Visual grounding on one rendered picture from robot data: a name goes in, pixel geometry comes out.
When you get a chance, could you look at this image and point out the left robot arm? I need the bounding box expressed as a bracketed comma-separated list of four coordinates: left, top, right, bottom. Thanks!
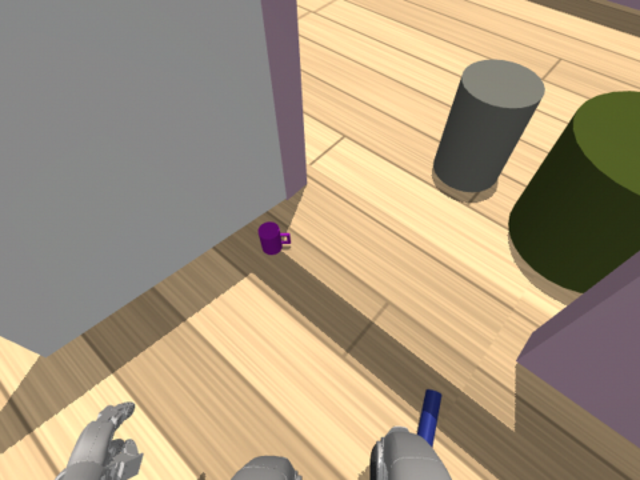
[55, 461, 107, 480]

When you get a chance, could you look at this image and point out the left robot hand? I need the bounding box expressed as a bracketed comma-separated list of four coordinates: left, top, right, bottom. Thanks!
[67, 402, 144, 480]

